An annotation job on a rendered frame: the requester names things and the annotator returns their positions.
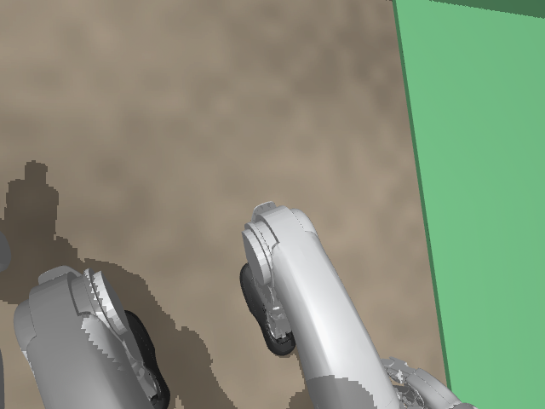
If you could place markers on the left robot foot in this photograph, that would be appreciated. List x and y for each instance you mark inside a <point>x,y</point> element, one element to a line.
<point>144,342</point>

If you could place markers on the right robot foot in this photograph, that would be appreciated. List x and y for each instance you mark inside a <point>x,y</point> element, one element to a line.
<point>280,346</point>

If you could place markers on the right robot hand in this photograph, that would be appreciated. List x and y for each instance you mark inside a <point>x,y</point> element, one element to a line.
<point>421,390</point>

